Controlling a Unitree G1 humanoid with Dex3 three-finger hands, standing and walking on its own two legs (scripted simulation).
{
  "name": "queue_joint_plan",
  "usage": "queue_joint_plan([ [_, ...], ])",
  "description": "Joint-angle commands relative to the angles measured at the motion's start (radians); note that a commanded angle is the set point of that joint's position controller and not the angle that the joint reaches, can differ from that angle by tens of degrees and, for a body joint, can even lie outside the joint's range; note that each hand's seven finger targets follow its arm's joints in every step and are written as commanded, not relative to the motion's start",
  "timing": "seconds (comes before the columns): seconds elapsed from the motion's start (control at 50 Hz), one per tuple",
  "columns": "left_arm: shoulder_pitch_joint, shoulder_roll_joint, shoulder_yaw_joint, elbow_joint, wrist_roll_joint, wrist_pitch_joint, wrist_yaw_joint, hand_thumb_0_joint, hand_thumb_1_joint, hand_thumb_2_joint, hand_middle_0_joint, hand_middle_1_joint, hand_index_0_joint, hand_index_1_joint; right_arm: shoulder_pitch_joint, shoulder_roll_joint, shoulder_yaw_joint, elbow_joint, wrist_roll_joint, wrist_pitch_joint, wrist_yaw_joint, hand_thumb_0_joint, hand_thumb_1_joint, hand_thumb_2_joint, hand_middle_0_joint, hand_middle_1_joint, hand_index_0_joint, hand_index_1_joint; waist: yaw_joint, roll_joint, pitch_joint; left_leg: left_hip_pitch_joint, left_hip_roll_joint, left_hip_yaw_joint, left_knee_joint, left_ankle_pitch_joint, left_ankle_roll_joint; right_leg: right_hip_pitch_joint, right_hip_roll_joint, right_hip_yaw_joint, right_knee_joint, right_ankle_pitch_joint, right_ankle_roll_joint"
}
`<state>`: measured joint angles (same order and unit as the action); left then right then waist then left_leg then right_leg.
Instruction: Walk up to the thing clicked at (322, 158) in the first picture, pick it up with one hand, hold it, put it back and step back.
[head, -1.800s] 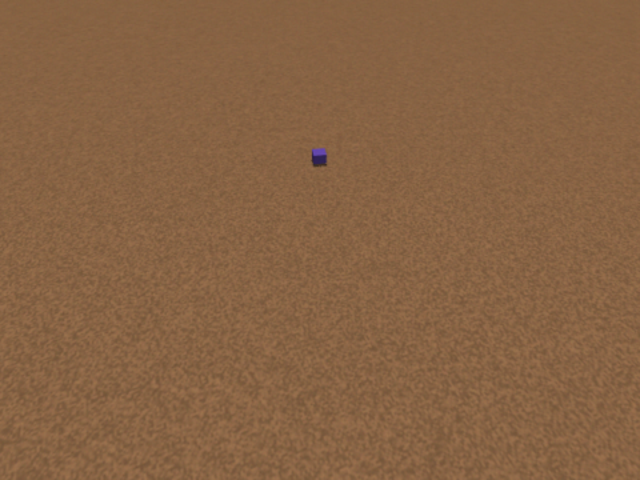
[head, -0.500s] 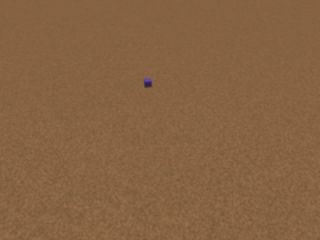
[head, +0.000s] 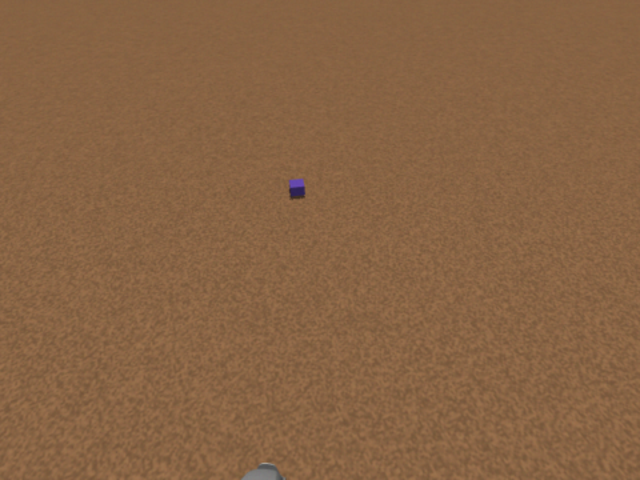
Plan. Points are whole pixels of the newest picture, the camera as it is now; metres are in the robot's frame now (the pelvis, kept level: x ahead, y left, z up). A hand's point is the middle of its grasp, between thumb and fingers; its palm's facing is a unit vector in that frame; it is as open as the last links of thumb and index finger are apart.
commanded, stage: walk up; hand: left
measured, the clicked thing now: (297, 187) +1.58 +0.25 -0.75
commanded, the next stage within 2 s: none
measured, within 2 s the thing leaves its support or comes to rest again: neither
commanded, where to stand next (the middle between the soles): +1.19 +0.04 m, yaw -3 degrees
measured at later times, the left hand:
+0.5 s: hand (192, 315) +0.42 +0.28 -0.13, palm faces -0.09 -0.91 -0.41, open 7.4 cm
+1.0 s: hand (203, 279) +0.54 +0.30 -0.17, palm faces +0.01 -0.93 -0.37, open 7.4 cm
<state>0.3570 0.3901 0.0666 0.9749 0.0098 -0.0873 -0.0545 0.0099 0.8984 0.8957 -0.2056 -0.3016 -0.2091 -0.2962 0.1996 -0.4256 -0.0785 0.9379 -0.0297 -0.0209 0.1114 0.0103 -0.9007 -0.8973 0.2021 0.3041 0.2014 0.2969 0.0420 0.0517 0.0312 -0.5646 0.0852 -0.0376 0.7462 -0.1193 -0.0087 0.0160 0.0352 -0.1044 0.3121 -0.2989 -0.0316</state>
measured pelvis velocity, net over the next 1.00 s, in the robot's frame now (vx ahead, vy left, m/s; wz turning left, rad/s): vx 0.53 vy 0.01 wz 0.00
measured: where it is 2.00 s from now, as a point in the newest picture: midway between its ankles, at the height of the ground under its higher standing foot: (331, 308)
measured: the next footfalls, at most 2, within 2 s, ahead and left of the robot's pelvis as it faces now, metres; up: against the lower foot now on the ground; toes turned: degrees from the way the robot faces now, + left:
left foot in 0.12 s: +0.24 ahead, +0.16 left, +0.00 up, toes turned +5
right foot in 0.52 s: +0.47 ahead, -0.14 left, +0.00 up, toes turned -6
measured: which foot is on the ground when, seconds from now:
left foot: up 0.00-0.10, down 0.12-0.54, up 0.56-0.94, down 0.96-1.00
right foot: down 0.00-0.16, up 0.18-0.50, down 0.52-1.00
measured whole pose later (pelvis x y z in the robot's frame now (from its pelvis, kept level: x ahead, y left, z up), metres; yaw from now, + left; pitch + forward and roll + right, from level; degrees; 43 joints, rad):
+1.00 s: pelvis +0.53 +0.01 -0.02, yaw +0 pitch -2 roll +0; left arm 0.38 0.45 0.06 0.91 0.01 -0.08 -0.04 0.01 0.90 0.90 -0.21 -0.30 -0.21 -0.30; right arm 0.20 -0.41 -0.08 0.88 -0.03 -0.05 0.09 0.01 -0.90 -0.90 0.20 0.30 0.20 0.30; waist 0.05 -0.03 0.06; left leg -0.40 0.04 0.07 0.60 -0.17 0.02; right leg -0.11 -0.10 -0.08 0.65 -0.46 0.00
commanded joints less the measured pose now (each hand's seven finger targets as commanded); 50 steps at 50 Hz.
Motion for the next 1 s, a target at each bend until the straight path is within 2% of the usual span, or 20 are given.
queue_joint_plan([
  [0.0, -0.039, 0.306, 0.074, -0.100, -0.002, -0.038, 0.016, 0.000, 0.900, 0.900, -0.200, -0.300, -0.200, -0.300, -0.188, -0.152, -0.042, -0.139, 0.004, -0.043, 0.001, 0.000, -0.900, -0.900, 0.200, 0.300, 0.200, 0.300, 0.031, -0.103, 0.087, 0.094, 0.024, 0.056, -0.174, 0.076, 0.021, -0.108, -0.255, 0.123, -0.136, 0.107, -0.122],
  [0.06, -0.041, 0.308, 0.064, -0.111, -0.007, -0.026, 0.024, 0.000, 0.900, 0.900, -0.200, -0.300, -0.200, -0.300, -0.120, -0.156, -0.052, -0.126, -0.001, -0.051, -0.015, 0.000, -0.900, -0.900, 0.200, 0.300, 0.200, 0.300, -0.005, -0.106, 0.015, 0.225, -0.007, 0.091, -0.224, 0.018, 0.050, -0.056, -0.280, 0.121, 0.030, 0.393, -0.130],
  [0.1, -0.004, 0.258, 0.044, -0.128, -0.014, -0.011, 0.032, 0.000, 0.900, 0.900, -0.200, -0.300, -0.200, -0.300, 0.151, -0.223, -0.084, -0.053, -0.029, -0.066, -0.038, 0.000, -0.900, -0.900, 0.200, 0.300, 0.200, 0.300, -0.122, 0.054, -0.159, 0.601, -0.058, 0.097, -0.286, -0.071, 0.117, -0.168, -0.178, 0.044, 0.486, 0.471, -0.077],
  [0.12, 0.038, 0.193, 0.024, -0.145, -0.017, -0.005, 0.034, 0.000, 0.900, 0.900, -0.200, -0.300, -0.200, -0.300, 0.286, -0.294, -0.112, -0.041, -0.040, -0.067, -0.053, 0.000, -0.900, -0.900, 0.200, 0.300, 0.200, 0.300, -0.177, 0.214, -0.232, 0.822, 0.103, -0.136, -0.306, -0.220, 0.177, -0.422, -0.098, 0.026, 0.748, 0.211, -0.040],
  [0.14, 0.065, 0.188, 0.027, -0.151, -0.044, -0.006, 0.038, 0.000, 0.900, 0.900, -0.200, -0.300, -0.200, -0.300, 0.286, -0.351, -0.129, -0.066, -0.021, -0.072, -0.061, 0.000, -0.900, -0.900, 0.200, 0.300, 0.200, 0.300, -0.167, 0.304, -0.287, 1.027, 0.320, -0.617, -0.386, -0.166, 0.293, -0.714, 0.082, 0.083, 0.908, -0.209, -0.002],
  [0.16, -0.001, 0.270, 0.030, -0.142, -0.034, -0.005, 0.053, 0.000, 0.900, 0.900, -0.200, -0.300, -0.200, -0.300, 0.254, -0.337, -0.133, -0.075, 0.010, -0.070, -0.066, 0.000, -0.900, -0.900, 0.200, 0.300, 0.200, 0.300, -0.158, 0.186, -0.273, 0.981, 0.379, -0.649, -0.397, -0.115, 0.354, -0.752, -0.027, 0.203, 0.973, -0.230, -0.032],
  [0.2, -0.091, 0.266, 0.017, -0.153, -0.036, -0.019, 0.042, 0.000, 0.900, 0.900, -0.200, -0.300, -0.200, -0.300, 0.156, -0.264, -0.093, -0.113, 0.024, -0.066, -0.080, 0.000, -0.900, -0.900, 0.200, 0.300, 0.200, 0.300, -0.133, 0.005, -0.161, 0.756, 0.277, -0.292, -0.385, 0.190, 0.282, -0.681, -0.074, 0.273, 0.948, -0.117, -0.023],
  [0.24, -0.054, 0.225, 0.016, -0.142, -0.045, -0.011, 0.024, 0.000, 0.900, 0.900, -0.200, -0.300, -0.200, -0.300, 0.109, -0.225, -0.064, -0.127, 0.031, -0.075, -0.084, 0.000, -0.900, -0.900, 0.200, 0.300, 0.200, 0.300, -0.081, 0.012, -0.072, 0.570, 0.215, -0.121, -0.410, 0.315, 0.233, -0.591, -0.102, 0.228, 0.852, -0.060, -0.010],
  [0.34, -0.095, 0.195, 0.016, -0.167, -0.022, 0.003, -0.017, 0.000, 0.900, 0.900, -0.200, -0.300, -0.200, -0.300, 0.002, -0.242, -0.055, -0.177, 0.025, -0.097, -0.074, 0.000, -0.900, -0.900, 0.200, 0.300, 0.200, 0.300, -0.035, 0.088, 0.095, 0.326, 0.199, 0.012, -0.493, 0.150, 0.244, -0.500, -0.168, 0.130, 0.460, 0.043, 0.030],
  [0.44, -0.055, 0.217, 0.053, -0.118, -0.007, -0.002, -0.024, 0.000, 0.900, 0.900, -0.200, -0.300, -0.200, -0.300, -0.007, -0.254, -0.057, -0.173, 0.031, -0.091, -0.063, 0.000, -0.900, -0.900, 0.200, 0.300, 0.200, 0.300, 0.006, 0.071, 0.006, 0.203, 0.151, 0.044, -0.380, -0.130, 0.190, -0.189, -0.114, 0.036, 0.326, 0.270, 0.008],
  [0.48, 0.035, 0.260, 0.077, -0.086, -0.003, -0.007, -0.013, 0.000, 0.900, 0.900, -0.200, -0.300, -0.200, -0.300, 0.009, -0.219, -0.044, -0.172, 0.029, -0.085, -0.063, 0.000, -0.900, -0.900, 0.200, 0.300, 0.200, 0.300, 0.061, -0.047, -0.057, 0.162, 0.102, 0.075, -0.163, -0.049, 0.150, -0.007, -0.089, 0.042, 0.308, 0.210, -0.015],
  [0.5, 0.127, 0.299, 0.097, -0.069, 0.001, -0.017, -0.002, 0.000, 0.900, 0.900, -0.200, -0.300, -0.200, -0.300, 0.060, -0.172, -0.028, -0.167, 0.026, -0.083, -0.062, 0.000, -0.900, -0.900, 0.200, 0.300, 0.200, 0.300, 0.109, -0.200, -0.116, 0.102, 0.028, 0.127, 0.109, -0.044, 0.119, 0.122, -0.101, 0.086, 0.250, 0.069, -0.036],
  [0.52, 0.207, 0.384, 0.120, -0.073, 0.008, -0.025, 0.013, 0.000, 0.900, 0.900, -0.200, -0.300, -0.200, -0.300, 0.115, -0.111, -0.009, -0.173, 0.025, -0.078, -0.059, 0.000, -0.900, -0.900, 0.200, 0.300, 0.200, 0.300, 0.122, -0.425, -0.134, -0.035, -0.106, 0.146, 0.391, -0.363, 0.081, 0.170, -0.316, 0.442, 0.091, -0.103, -0.088],
  [0.54, 0.172, 0.415, 0.109, -0.101, -0.010, -0.028, 0.014, 0.000, 0.900, 0.900, -0.200, -0.300, -0.200, -0.300, 0.133, -0.178, -0.022, -0.174, 0.031, -0.071, -0.065, 0.000, -0.900, -0.900, 0.200, 0.300, 0.200, 0.300, 0.087, -0.366, -0.128, -0.126, -0.118, 0.063, 0.508, -0.426, 0.053, 0.174, -0.479, 0.799, -0.066, -0.133, -0.179],
  [0.56, 0.064, 0.426, 0.106, -0.130, -0.020, -0.027, 0.019, 0.000, 0.900, 0.900, -0.200, -0.300, -0.200, -0.300, 0.119, -0.223, -0.031, -0.151, 0.023, -0.066, -0.077, 0.000, -0.900, -0.900, 0.200, 0.300, 0.200, 0.300, 0.062, -0.320, -0.096, -0.131, -0.058, 0.012, 0.559, -0.405, 0.048, 0.085, -0.512, 0.879, -0.098, -0.195, -0.249],
  [0.66, -0.071, 0.284, 0.060, -0.146, -0.020, -0.036, 0.031, 0.000, 0.900, 0.900, -0.200, -0.300, -0.200, -0.300, 0.132, -0.179, -0.027, -0.100, 0.036, -0.047, -0.060, 0.000, -0.900, -0.900, 0.200, 0.300, 0.200, 0.300, -0.038, -0.201, 0.025, 0.050, 0.010, -0.031, 0.358, -0.183, 0.049, -0.228, -0.290, 0.302, -0.039, 0.179, -0.161],
  [0.82, -0.047, 0.319, 0.065, -0.182, -0.003, -0.048, 0.024, 0.000, 0.900, 0.900, -0.200, -0.300, -0.200, -0.300, -0.049, -0.159, -0.042, -0.163, 0.012, -0.043, -0.018, 0.000, -0.900, -0.900, 0.200, 0.300, 0.200, 0.300, 0.001, -0.167, 0.038, 0.135, 0.035, 0.039, -0.089, -0.030, 0.007, -0.267, -0.305, 0.190, -0.071, 0.001, -0.174],
  [0.92, -0.028, 0.316, 0.059, -0.166, -0.006, -0.031, 0.024, 0.000, 0.900, 0.900, -0.200, -0.300, -0.200, -0.300, 0.017, -0.164, -0.055, -0.130, 0.010, -0.060, -0.021, 0.000, -0.900, -0.900, 0.200, 0.300, 0.200, 0.300, -0.050, -0.097, -0.010, 0.357, -0.042, 0.124, -0.228, -0.050, 0.050, -0.263, -0.275, 0.132, 0.135, 0.167, -0.130],
  [0.96, 0.025, 0.215, 0.022, -0.177, -0.013, -0.024, 0.031, 0.000, 0.900, 0.900, -0.200, -0.300, -0.200, -0.300, 0.258, -0.270, -0.094, -0.072, -0.016, -0.074, -0.046, 0.000, -0.900, -0.900, 0.200, 0.300, 0.200, 0.300, -0.155, 0.177, -0.156, 0.672, 0.071, -0.093, -0.325, -0.268, 0.138, -0.440, -0.147, 0.029, 0.654, 0.219, -0.061],
  [0.98, 0.075, 0.154, 0.006, -0.182, -0.023, -0.017, 0.028, 0.000, 0.900, 0.900, -0.200, -0.300, -0.200, -0.300, 0.249, -0.335, -0.106, -0.101, -0.010, -0.080, -0.056, 0.000, -0.900, -0.900, 0.200, 0.300, 0.200, 0.300, -0.123, 0.302, -0.150, 0.795, 0.297, -0.533, -0.434, -0.356, 0.213, -0.706, -0.001, 0.056, 0.819, -0.193, -0.011],
])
